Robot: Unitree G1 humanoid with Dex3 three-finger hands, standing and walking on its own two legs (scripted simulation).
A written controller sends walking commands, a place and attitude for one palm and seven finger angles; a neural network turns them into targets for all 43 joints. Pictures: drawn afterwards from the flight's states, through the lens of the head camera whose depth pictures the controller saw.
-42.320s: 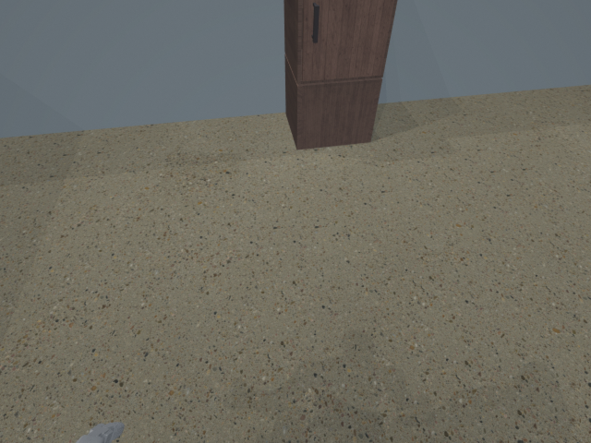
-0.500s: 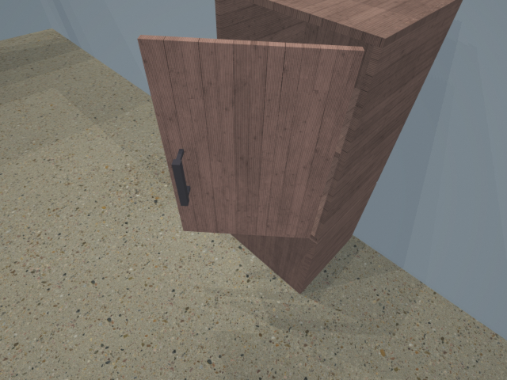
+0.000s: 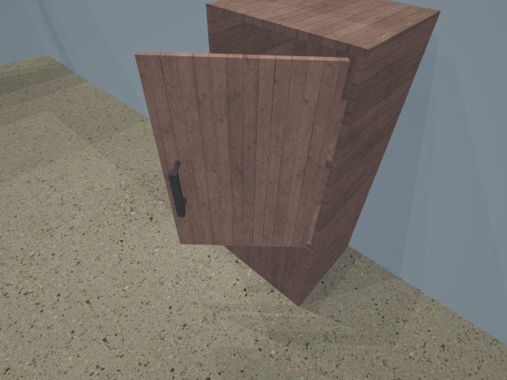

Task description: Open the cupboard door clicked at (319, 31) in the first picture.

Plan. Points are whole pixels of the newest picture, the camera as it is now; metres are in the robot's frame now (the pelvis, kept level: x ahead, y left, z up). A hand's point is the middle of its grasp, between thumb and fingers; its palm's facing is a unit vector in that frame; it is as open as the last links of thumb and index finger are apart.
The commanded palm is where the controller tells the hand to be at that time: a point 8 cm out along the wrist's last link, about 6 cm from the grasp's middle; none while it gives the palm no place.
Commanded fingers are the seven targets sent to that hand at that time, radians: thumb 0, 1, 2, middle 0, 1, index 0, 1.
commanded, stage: look again from close up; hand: left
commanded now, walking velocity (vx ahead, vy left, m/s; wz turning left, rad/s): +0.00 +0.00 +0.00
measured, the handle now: (179, 189) +0.58 +0.20 -0.06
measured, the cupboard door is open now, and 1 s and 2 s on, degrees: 41 41 41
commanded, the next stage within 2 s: raise the hand with hooked fingers in 0.32 s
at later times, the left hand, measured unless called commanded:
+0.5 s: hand out of the picture +0.13 +0.25 -0.10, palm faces +0.21 -0.95 -0.25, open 7.4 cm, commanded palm +0.10 +0.29 -0.06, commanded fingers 0.00 0.78 0.85 -0.21 -0.38 -0.21 -0.38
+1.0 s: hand (107, 348) +0.20 +0.24 -0.05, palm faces +0.05 -1.00 -0.07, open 9.5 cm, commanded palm +0.16 +0.30 -0.06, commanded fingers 0.00 0.20 0.60 -0.25 -0.75 -0.25 -0.75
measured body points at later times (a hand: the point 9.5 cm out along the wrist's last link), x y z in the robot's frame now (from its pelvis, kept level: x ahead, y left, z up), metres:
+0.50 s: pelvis +0.00 +0.01 +0.01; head +0.00 +0.02 +0.46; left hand +0.11 +0.30 -0.08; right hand +0.11 -0.26 -0.10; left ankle +0.02 +0.10 -0.72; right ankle +0.03 -0.11 -0.72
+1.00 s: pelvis +0.00 -0.02 -0.11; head +0.10 +0.00 +0.33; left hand +0.19 +0.30 -0.05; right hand +0.22 -0.24 -0.19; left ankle +0.02 +0.10 -0.72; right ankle +0.03 -0.11 -0.72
